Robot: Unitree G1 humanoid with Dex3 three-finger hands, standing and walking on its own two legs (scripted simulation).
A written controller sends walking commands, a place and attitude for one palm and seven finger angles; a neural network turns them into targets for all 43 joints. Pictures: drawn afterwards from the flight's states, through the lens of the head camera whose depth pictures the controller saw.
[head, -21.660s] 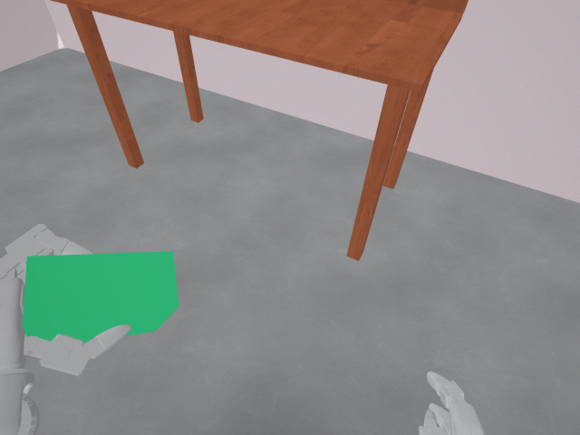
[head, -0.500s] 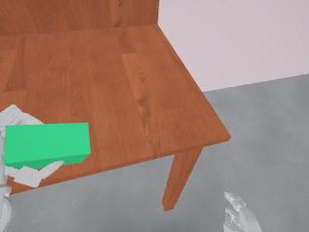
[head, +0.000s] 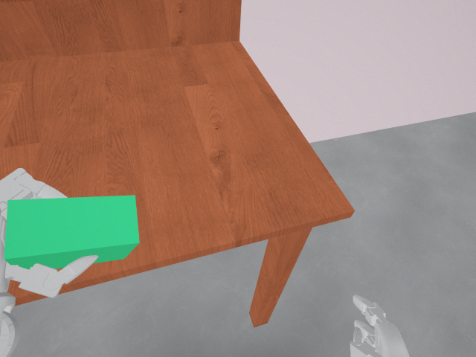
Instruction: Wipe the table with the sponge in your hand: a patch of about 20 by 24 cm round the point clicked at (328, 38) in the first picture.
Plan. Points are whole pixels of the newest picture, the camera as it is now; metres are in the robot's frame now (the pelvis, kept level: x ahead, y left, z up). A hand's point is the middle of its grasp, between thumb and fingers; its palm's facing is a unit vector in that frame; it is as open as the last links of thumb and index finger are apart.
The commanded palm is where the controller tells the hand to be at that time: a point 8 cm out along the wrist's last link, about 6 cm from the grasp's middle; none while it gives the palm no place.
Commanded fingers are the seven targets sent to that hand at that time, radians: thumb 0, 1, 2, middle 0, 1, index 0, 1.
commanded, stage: look again from close up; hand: left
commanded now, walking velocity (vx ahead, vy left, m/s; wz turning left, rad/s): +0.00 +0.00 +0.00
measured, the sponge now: (95, 233) +0.23 +0.21 +0.14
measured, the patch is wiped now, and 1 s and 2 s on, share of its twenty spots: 0.00 0.00 0.00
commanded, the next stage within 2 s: turn the palm down, sponge in hand in 0.04 s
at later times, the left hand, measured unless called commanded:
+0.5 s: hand (75, 205) +0.24 +0.23 +0.19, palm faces +0.31 -0.73 -0.61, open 9.8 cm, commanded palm +0.18 +0.27 +0.21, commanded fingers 0.00 0.10 1.30 -1.20 -1.60 -1.20 -1.60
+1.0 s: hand (50, 196) +0.24 +0.25 +0.21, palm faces +0.34 -0.46 -0.82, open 9.8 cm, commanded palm +0.19 +0.26 +0.25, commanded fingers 0.00 0.10 1.30 -1.20 -1.60 -1.20 -1.60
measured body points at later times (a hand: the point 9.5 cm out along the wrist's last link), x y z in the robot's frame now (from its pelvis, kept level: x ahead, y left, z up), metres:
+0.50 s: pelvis +0.02 -0.02 +0.00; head +0.02 -0.03 +0.45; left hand +0.22 +0.26 +0.22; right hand +0.21 -0.24 -0.09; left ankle -0.01 +0.07 -0.74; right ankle +0.05 -0.10 -0.74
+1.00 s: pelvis +0.01 -0.03 +0.00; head +0.00 -0.07 +0.45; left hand +0.21 +0.27 +0.25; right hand +0.23 -0.26 -0.09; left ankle -0.01 +0.07 -0.74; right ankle +0.05 -0.10 -0.74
